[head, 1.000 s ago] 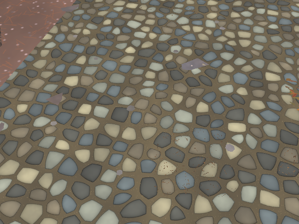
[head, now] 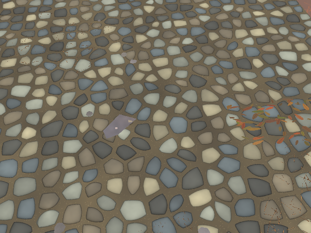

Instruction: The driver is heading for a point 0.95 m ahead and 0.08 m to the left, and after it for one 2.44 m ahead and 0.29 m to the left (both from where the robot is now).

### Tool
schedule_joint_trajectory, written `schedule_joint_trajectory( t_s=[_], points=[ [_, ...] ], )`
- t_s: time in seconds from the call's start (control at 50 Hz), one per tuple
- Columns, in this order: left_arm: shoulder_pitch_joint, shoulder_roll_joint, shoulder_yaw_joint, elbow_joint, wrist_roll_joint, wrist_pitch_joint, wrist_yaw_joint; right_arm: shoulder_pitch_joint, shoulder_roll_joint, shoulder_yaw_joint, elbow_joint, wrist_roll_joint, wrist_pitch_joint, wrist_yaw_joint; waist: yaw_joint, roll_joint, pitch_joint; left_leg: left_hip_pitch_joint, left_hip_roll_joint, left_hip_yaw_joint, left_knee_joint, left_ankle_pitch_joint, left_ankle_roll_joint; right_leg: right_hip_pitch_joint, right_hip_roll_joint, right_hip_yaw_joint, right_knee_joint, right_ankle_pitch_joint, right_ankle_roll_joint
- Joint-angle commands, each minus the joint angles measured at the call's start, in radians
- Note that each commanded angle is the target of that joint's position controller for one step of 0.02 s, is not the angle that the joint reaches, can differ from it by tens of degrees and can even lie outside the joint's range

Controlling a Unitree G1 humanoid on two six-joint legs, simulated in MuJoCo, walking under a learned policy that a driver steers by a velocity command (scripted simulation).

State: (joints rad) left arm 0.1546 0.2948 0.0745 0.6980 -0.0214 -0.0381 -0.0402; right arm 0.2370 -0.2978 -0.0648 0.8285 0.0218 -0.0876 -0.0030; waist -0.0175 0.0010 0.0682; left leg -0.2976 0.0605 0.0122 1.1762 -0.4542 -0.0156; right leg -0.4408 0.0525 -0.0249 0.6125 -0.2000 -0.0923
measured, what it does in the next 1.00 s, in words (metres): walks ahead: left foot, then right foot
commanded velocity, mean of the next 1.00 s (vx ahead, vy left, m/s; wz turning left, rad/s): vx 0.50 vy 0.00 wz -0.16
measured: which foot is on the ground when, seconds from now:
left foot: up 0.00-0.38, down 0.40-0.96, up 0.98-1.00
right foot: down 0.00-0.42, up 0.44-0.92, down 0.94-1.00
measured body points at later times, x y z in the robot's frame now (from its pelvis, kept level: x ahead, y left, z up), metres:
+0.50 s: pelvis +0.30 +0.05 +0.01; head +0.32 +0.05 +0.45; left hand +0.38 +0.32 -0.12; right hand +0.43 -0.24 -0.09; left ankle +0.38 +0.13 -0.72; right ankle +0.13 -0.07 -0.64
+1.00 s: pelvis +0.56 -0.03 +0.00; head +0.60 -0.05 +0.45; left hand +0.82 +0.17 -0.07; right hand +0.52 -0.31 -0.14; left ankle +0.41 +0.12 -0.67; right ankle +0.65 -0.15 -0.72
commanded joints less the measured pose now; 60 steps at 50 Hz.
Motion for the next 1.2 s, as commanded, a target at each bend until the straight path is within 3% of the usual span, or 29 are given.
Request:
schedule_joint_trajectory(
  t_s=[0.02,0.04,0.1,0.2,0.3,0.36,0.38,0.4,0.42,0.44,0.46,0.48,0.5,0.52,0.54,0.6,0.74,0.8,0.86,0.9,0.92,0.94,0.96,0.98,1.0,1.02,1.04,1.1,1.2],
  points=[
    [0.096,0.121,0.033,-0.046,0.007,-0.023,0.011,-0.065,-0.130,-0.026,-0.109,-0.021,-0.053,-0.005,0.039,-0.028,-0.143,-0.415,0.059,-0.093,0.000,0.108,0.021,0.426,-0.263,0.447,-0.338,0.104,-0.199],
    [0.069,0.109,0.027,-0.063,0.018,-0.023,0.016,-0.049,-0.132,-0.030,-0.105,-0.026,-0.040,-0.002,0.012,-0.049,-0.132,-0.355,0.069,-0.097,-0.030,0.139,0.013,0.352,-0.243,0.416,-0.360,0.161,-0.197],
    [0.080,0.131,0.033,-0.061,0.014,-0.030,0.032,-0.051,-0.092,-0.023,-0.110,-0.036,-0.012,-0.001,-0.003,-0.037,-0.116,-0.320,0.054,-0.069,-0.156,0.216,-0.030,0.258,-0.215,0.328,-0.392,0.299,-0.206],
    [0.154,0.133,0.029,-0.019,0.009,-0.029,0.051,-0.213,-0.037,0.006,-0.144,-0.028,-0.015,0.015,0.070,-0.075,-0.069,-0.250,0.009,-0.039,-0.521,0.552,-0.048,0.211,-0.154,0.209,-0.404,0.217,-0.133],
    [0.227,0.143,0.031,0.032,0.003,-0.025,0.049,-0.302,-0.074,0.002,-0.178,-0.015,-0.030,0.036,0.104,-0.082,-0.023,-0.281,-0.008,-0.057,-0.653,0.536,0.000,0.347,-0.236,0.283,-0.351,0.159,-0.123],
    [0.223,0.153,0.036,0.047,0.007,-0.013,0.054,-0.247,-0.098,-0.007,-0.171,-0.016,-0.037,0.042,0.067,-0.110,-0.029,-0.231,-0.023,-0.040,-0.685,0.413,0.047,0.430,-0.271,0.311,-0.281,0.303,-0.097],
    [0.203,0.151,0.034,0.043,0.006,-0.009,0.054,-0.171,-0.115,-0.018,-0.150,-0.018,-0.040,0.039,0.021,-0.109,-0.068,-0.122,-0.051,-0.009,-0.717,0.404,0.071,0.432,-0.241,0.286,-0.198,0.455,-0.078],
    [0.198,0.126,0.023,0.037,0.012,-0.006,0.054,-0.041,-0.152,-0.036,-0.116,-0.026,-0.042,0.034,-0.038,-0.085,-0.170,0.080,-0.032,-0.020,-0.704,0.439,0.108,0.387,-0.182,0.240,-0.029,0.532,-0.051],
    [0.230,0.078,0.002,0.017,0.033,-0.007,0.055,0.119,-0.213,-0.049,-0.098,-0.037,-0.042,0.030,-0.082,0.038,-0.329,0.378,0.143,-0.228,-0.668,0.452,0.184,0.204,-0.100,0.187,0.269,0.290,-0.011],
    [0.361,0.006,-0.017,0.016,0.006,-0.023,0.051,0.187,-0.255,-0.063,-0.057,-0.032,-0.032,0.040,-0.029,0.350,-0.414,0.647,0.317,-0.692,-0.813,0.180,0.327,-0.157,0.052,0.137,0.579,-0.329,0.058],
    [0.300,0.103,-0.002,0.027,-0.007,-0.033,0.049,0.177,-0.158,-0.037,-0.062,-0.003,-0.030,0.044,-0.068,0.223,-0.340,0.620,0.307,-0.752,-0.884,-0.036,0.298,-0.281,0.001,0.217,0.678,-0.366,0.054],
    [0.186,0.141,0.009,0.000,-0.015,-0.038,0.046,0.109,-0.118,-0.025,-0.073,-0.004,-0.025,0.038,-0.074,0.132,-0.205,0.497,0.279,-0.606,-0.898,-0.022,0.258,-0.330,-0.047,0.187,0.681,-0.273,0.048],
    [0.125,0.131,0.005,-0.014,-0.005,-0.042,0.047,0.050,-0.110,-0.018,-0.085,-0.018,-0.019,0.035,-0.052,0.055,-0.136,0.372,0.240,-0.499,-0.915,0.088,0.240,-0.304,-0.093,0.145,0.642,-0.193,0.050],
    [0.097,0.119,0.008,-0.021,0.009,-0.044,0.046,0.018,-0.092,-0.011,-0.087,-0.027,-0.017,0.035,-0.031,0.041,-0.089,0.282,0.207,-0.430,-0.939,0.188,0.240,-0.283,-0.124,0.134,0.580,-0.139,0.055],
    [0.112,0.106,0.009,-0.019,0.012,-0.042,0.044,0.004,-0.079,-0.004,-0.087,-0.036,-0.020,0.033,-0.005,0.068,-0.089,0.230,0.181,-0.379,-0.959,0.266,0.234,-0.230,-0.149,0.132,0.542,-0.103,0.058],
    [0.130,0.063,0.001,-0.012,0.013,-0.028,0.044,0.015,-0.089,-0.005,-0.069,-0.022,-0.027,0.029,0.015,0.086,-0.086,0.176,0.158,-0.278,-1.007,0.405,0.253,-0.202,-0.168,0.102,0.448,-0.074,0.083],
    [-0.085,0.017,-0.020,-0.065,0.015,-0.041,0.031,0.095,-0.137,-0.014,-0.019,-0.007,-0.008,0.010,-0.048,0.059,-0.036,0.183,0.105,-0.104,-1.041,0.525,0.214,-0.187,-0.144,0.047,0.047,0.262,0.110],
    [-0.172,0.019,-0.022,-0.091,0.006,-0.049,0.016,0.154,-0.144,-0.014,0.012,-0.003,0.005,0.009,-0.078,0.059,-0.012,0.241,0.136,-0.108,-1.021,0.517,0.212,-0.180,-0.122,0.036,-0.039,0.289,0.101],
    [-0.211,0.035,-0.018,-0.114,0.003,-0.057,-0.001,0.172,-0.156,-0.020,0.033,0.000,0.024,0.003,-0.067,0.070,-0.001,0.342,0.184,-0.125,-0.966,0.585,0.197,-0.193,-0.109,0.040,-0.095,0.201,0.067],
    [-0.150,0.067,-0.004,-0.105,0.008,-0.062,-0.003,0.161,-0.171,-0.025,0.037,0.002,0.034,-0.002,-0.016,0.086,-0.037,0.358,0.186,-0.140,-0.875,0.758,0.178,-0.070,-0.077,0.028,-0.129,0.131,0.040],
    [-0.035,0.098,0.014,-0.073,0.012,-0.065,0.002,0.137,-0.173,-0.023,0.033,0.003,0.038,-0.004,0.053,0.082,-0.105,0.328,0.151,-0.116,-0.752,0.884,0.158,0.102,-0.053,0.005,-0.164,0.147,0.015],
    [0.134,0.154,0.037,-0.030,0.022,-0.065,0.013,0.125,-0.145,-0.011,0.017,-0.007,0.037,-0.005,0.128,0.061,-0.232,0.197,0.099,-0.087,-0.547,0.820,0.127,0.386,-0.111,0.052,-0.123,0.187,-0.026],
    [0.276,0.253,0.061,-0.013,0.044,-0.060,0.025,0.197,-0.045,0.021,-0.018,-0.022,0.022,-0.001,0.135,-0.128,-0.410,-0.170,-0.031,-0.024,-0.166,0.422,0.061,0.807,-0.378,0.401,-0.102,0.155,-0.141],
    [0.304,0.208,0.050,0.002,0.029,-0.051,0.024,0.242,-0.031,0.030,-0.002,-0.006,0.005,0.004,0.130,-0.275,-0.518,-0.359,-0.104,-0.110,0.046,-0.128,0.042,0.893,-0.491,0.716,-0.237,-0.004,-0.221],
    [0.250,0.142,0.029,-0.001,0.022,-0.047,0.027,0.164,-0.136,-0.002,-0.011,0.021,-0.002,0.008,0.141,-0.169,-0.355,-0.447,-0.044,-0.154,0.123,-0.091,0.047,0.765,-0.453,0.614,-0.279,-0.107,-0.173],
    [0.186,0.111,0.018,-0.004,0.020,-0.047,0.031,0.089,-0.142,-0.006,-0.034,0.027,-0.003,0.008,0.119,-0.130,-0.232,-0.462,0.003,-0.122,0.107,-0.002,0.050,0.620,-0.414,0.472,-0.310,-0.102,-0.137],
    [0.123,0.083,0.009,0.001,0.022,-0.050,0.028,0.055,-0.127,-0.007,-0.040,0.017,0.002,0.005,0.085,-0.085,-0.148,-0.431,0.035,-0.108,0.055,0.069,0.044,0.481,-0.372,0.376,-0.358,-0.056,-0.117],
    [0.035,0.049,0.005,0.017,0.033,-0.076,0.022,0.109,-0.067,-0.011,-0.019,0.010,0.044,-0.001,0.009,-0.110,-0.079,-0.303,0.079,-0.113,-0.013,0.175,0.025,0.279,-0.315,0.192,-0.460,0.072,-0.100],
    [0.049,0.087,0.020,0.066,0.041,-0.086,0.037,0.024,-0.046,-0.014,-0.062,0.001,0.060,0.002,0.007,-0.061,-0.032,-0.391,0.080,-0.128,-0.184,0.387,0.003,0.292,-0.301,0.003,-0.499,0.233,-0.098]
  ],
)
Velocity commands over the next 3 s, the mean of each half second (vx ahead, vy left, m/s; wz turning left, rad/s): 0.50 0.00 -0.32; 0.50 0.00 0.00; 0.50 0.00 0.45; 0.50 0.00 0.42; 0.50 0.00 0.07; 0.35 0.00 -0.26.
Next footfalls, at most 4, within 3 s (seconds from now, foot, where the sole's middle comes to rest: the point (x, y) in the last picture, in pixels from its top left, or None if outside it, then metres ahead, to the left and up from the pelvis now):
0.40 left None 0.42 0.12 -0.76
0.94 right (197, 175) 0.69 -0.15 -0.76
1.48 left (143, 125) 0.97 0.10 -0.76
1.96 right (164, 78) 1.30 -0.02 -0.76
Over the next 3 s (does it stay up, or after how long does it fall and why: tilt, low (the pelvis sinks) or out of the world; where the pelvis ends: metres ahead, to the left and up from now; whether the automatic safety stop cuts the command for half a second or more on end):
stays up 1.60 0.23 0.00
